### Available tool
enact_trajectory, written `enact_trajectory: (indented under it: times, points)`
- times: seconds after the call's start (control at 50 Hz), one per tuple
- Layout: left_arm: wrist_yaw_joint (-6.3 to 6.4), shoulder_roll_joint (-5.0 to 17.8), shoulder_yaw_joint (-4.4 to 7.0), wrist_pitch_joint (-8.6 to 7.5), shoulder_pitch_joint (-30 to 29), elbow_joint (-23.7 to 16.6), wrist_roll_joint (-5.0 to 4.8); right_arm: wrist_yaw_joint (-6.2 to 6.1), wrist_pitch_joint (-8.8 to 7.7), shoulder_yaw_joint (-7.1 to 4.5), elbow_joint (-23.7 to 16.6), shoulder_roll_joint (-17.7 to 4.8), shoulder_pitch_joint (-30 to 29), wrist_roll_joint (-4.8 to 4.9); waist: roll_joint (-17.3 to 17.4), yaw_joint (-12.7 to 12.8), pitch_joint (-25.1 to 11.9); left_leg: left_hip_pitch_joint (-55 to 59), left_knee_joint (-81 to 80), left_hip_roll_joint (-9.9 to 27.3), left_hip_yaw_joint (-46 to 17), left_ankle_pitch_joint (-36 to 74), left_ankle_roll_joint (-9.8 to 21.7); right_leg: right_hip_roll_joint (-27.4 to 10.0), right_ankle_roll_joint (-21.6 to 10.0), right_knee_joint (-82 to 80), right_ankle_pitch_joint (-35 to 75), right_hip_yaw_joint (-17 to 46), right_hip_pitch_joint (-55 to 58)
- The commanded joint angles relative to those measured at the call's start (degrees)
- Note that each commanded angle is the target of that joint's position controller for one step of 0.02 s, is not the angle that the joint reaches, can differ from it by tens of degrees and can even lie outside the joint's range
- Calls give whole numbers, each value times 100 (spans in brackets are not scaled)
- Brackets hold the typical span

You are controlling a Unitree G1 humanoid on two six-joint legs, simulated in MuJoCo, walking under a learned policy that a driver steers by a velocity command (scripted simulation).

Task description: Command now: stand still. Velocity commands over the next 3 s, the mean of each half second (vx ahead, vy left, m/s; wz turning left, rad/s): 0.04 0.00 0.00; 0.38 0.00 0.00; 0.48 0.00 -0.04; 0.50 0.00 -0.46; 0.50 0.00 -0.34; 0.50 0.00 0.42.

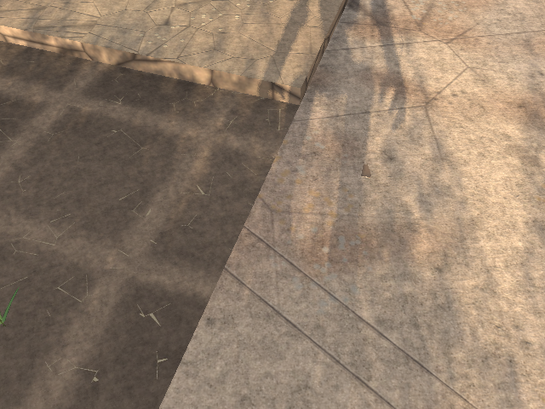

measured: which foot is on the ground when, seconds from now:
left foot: down 0.00-0.42, up 0.44-0.72, down 0.74-1.00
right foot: down 0.00-0.74, up 0.76-1.00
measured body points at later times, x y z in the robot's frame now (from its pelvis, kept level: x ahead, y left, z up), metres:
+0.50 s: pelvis +0.02 +0.03 +0.00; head +0.02 +0.04 +0.45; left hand +0.02 +0.28 -0.15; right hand +0.06 -0.23 -0.14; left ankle -0.01 +0.16 -0.71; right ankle -0.03 -0.04 -0.74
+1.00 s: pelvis +0.20 +0.12 +0.00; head +0.20 +0.13 +0.45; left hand +0.35 +0.35 -0.12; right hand +0.16 -0.07 -0.15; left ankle +0.10 +0.21 -0.74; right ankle +0.31 -0.03 -0.67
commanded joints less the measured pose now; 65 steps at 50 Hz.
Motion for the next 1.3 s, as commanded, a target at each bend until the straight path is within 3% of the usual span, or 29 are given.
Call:
enact_trajectory:
  times: [0.02, 0.38, 0.4, 0.42, 0.44, 0.46, 0.48, 0.52, 0.56, 0.6, 0.66, 0.72, 0.74, 0.76, 0.78, 0.82, 0.86, 0.88, 0.96, 1.0, 1.04, 1.1, 1.16, 1.18, 1.2, 1.22, 1.24, 1.26, 1.3]
  points:
    - [-28, 555, 92, -22, 149, -196, -3, -28, -37, -91, -70, -634, 154, -1, 219, -4, -429, 66, -56, 135, -150, 1364, 372, -906, 75, 132, 2606, 627, 510]
    - [1, 520, 1, -36, 256, 225, -27, -64, 99, -23, 310, -413, 172, -39, 93, -27, -80, 278, -260, -93, -49, 496, 512, -877, 40, -41, 616, 635, 28]
    - [-504, 697, 115, -178, 995, 541, 178, 341, 110, -84, 76, -544, -160, -435, 114, 144, 339, -317, -274, -121, -172, -1642, 562, -1164, -322, -653, -1930, 1220, 20]
    - [-697, 1059, 303, -324, 1168, 591, 245, 501, 103, -165, -27, -642, -430, -477, -296, 316, 854, -1253, 307, -247, 13, -2118, 536, -1666, -660, -1041, -3089, 1796, 171]
    - [-678, 1135, 384, -441, 1271, 637, 267, 503, 63, -160, -91, -516, -460, -492, -651, 379, 855, -1883, 1005, -196, 137, -1884, 474, -2330, -976, -1298, -3457, 2478, 562]
    - [-529, 830, 314, -550, 1387, 648, 321, 408, 2, -135, -120, -393, -498, -557, -682, 468, 899, -2498, 1854, 156, -165, -1687, 498, -2895, -1185, -1441, -3116, 3065, 828]
    - [-362, 427, 192, -687, 1293, 611, 347, 303, -90, -206, -166, -505, -526, -502, -489, 413, 653, -2882, 2835, 151, -417, -1671, 527, -2950, -1153, -1536, -2698, 3194, 1116]
    - [-144, 193, 58, -842, 542, 379, 358, 277, -226, -216, -269, -354, -439, -420, -394, 72, 318, -2884, 3890, 57, -455, -1408, 600, -2515, -859, -1542, -2008, 2475, 971]
    - [-63, 296, 23, -840, 253, 236, 263, 399, -239, -200, -282, -241, -359, -453, -206, -86, 354, -1958, 3222, -27, 107, -1143, 445, -1866, -523, -1613, -1364, 1443, 206]
    - [-167, 570, 39, -785, 503, 326, 212, 480, -230, -136, -376, -20, -499, -424, -365, -49, 505, -913, 2252, -101, 375, -900, 297, -1576, -462, -1594, -861, 891, -572]
    - [-386, 867, 140, -705, 990, 563, 130, 473, -331, -103, -461, -101, -488, -338, -367, -36, 589, -732, 718, -81, 408, -402, 426, -2021, -797, -1159, -522, 1087, -11]
    - [-481, 846, 186, -567, 985, 606, 265, 417, -575, -177, -335, -406, 52, -286, -242, -156, 276, 551, 148, -255, 416, 303, 725, -1893, -824, -108, -74, 1027, -277]
    - [-488, 555, 131, -606, 1028, 644, 362, 385, -660, -251, -199, -620, 685, -340, 175, -397, -126, 1340, 190, 6, 43, 358, 973, -1394, -550, 1038, -78, 632, -662]
    - [-552, -271, -64, -756, 933, 262, 440, 311, -692, -294, 42, -981, 2056, -403, 1700, -754, -1068, 3330, -351, 1296, -2415, 216, 2432, -273, 47, 3032, -1232, 149, -2672]
    - [-543, 3, 62, -897, -90, -13, 359, 290, -688, -218, 280, -781, 2766, -575, 1453, -1252, -322, 3473, -1176, 1740, -3722, -289, 2526, -143, -11, 4555, -2060, 948, -4145]
    - [-403, 289, 191, -960, -185, 61, 249, 316, -731, -95, 1, -418, 1320, -482, 593, -530, 416, 2073, -1283, 1516, -2444, -1216, 1966, -716, -400, 6087, -929, 1074, -4573]
    - [-411, 52, 160, -816, -132, 21, 407, 280, -673, 178, -282, 256, 575, -354, 283, -66, 431, 1069, -1627, 1301, -1605, -347, 1841, -1147, -473, 5775, -255, 957, -4073]
    - [-448, -110, 124, -742, -152, -27, 393, 245, -642, 238, -374, 374, 490, -362, 261, 52, 343, 790, -1703, 1175, -1257, 161, 1790, -1246, -391, 5612, -84, 836, -3869]
    - [-555, -181, 80, -682, -852, -249, 280, 306, -718, 259, -385, 227, 937, -521, 260, -51, 106, 244, -1647, 526, -108, 1724, 1701, -1316, 100, 3836, 1189, 142, -3481]
    - [-559, -302, 19, -597, -1418, -446, 278, 448, -700, 216, -245, 11, 1282, -392, 361, -209, 168, -285, -1693, 427, 118, 2299, 1698, -1109, 380, 2691, 1260, -212, -2654]
    - [-518, -107, 68, -486, -1526, -511, 263, 576, -685, 148, -75, -207, 1637, -294, 528, -207, 327, 381, -1563, 820, -194, 2726, 1778, -1091, 441, 2116, 1365, -35, -2921]
    - [-463, 92, 154, -437, -1838, -651, 277, 624, -651, 100, 30, -188, 1723, -319, 498, -173, 266, 1475, -1320, 1091, -283, 3062, 1680, -1023, 200, 1530, 1146, 79, -3195]
    - [-403, 247, 248, -482, -1878, -747, 94, 569, -578, 21, 5, -334, 1656, -392, 518, 53, -31, 1701, -779, 928, 6, 4472, 1403, -649, -95, 1252, 1123, -305, -2119]
    - [-354, 391, 322, -510, -1482, -660, 24, 565, -580, 0, -3, -389, 1708, -423, 492, 225, -367, 1409, -242, 688, 184, 5087, 1140, -540, -269, 1451, 1199, -332, -1076]
    - [-329, 588, 381, -545, -591, -427, 8, 533, -618, 43, -40, -170, 2083, -476, 152, 277, -1263, 480, 900, 255, 363, 4423, 805, -784, -686, 2092, 1803, -7, 922]
    - [-217, 1224, 656, -562, 1166, -25, -324, 238, -558, 30, -192, -210, 1836, 167, 88, 977, -1610, -1920, 3385, -291, 504, 3153, 322, -2122, -1259, 1786, 1452, 2215, 3064]
    - [-137, 1291, 637, -520, 1682, 190, -406, 171, -637, 170, -158, 143, 1719, 179, -893, 1000, -2359, -2457, 5517, -893, 38, -1713, 169, -3045, -1591, 431, 969, 4277, 3356]
    - [-115, 962, 479, -566, 1080, 116, -337, 209, -734, 55, -347, -38, 1235, 281, -799, 789, -1665, -3087, 6175, -525, -668, -1715, 335, -2804, -1267, 137, 425, 4036, 2664]
    - [-123, 342, 279, -644, 81, -5, -117, 212, -754, -46, -790, -327, 301, 287, -322, 346, -533, -3107, 5848, 64, -339, -741, 546, -2490, -945, -358, 595, 2427, 780]
Next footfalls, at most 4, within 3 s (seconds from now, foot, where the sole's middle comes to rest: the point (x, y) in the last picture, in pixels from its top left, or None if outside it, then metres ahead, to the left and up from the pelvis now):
0.74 left None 0.14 0.21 -0.78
1.18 right None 0.50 0.00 -0.78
1.68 left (189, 307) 0.78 0.25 -0.78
2.22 right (306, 255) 0.96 -0.07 -0.78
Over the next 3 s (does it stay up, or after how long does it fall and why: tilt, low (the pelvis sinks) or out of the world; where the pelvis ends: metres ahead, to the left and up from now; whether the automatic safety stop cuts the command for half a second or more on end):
stays up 1.28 -0.05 0.00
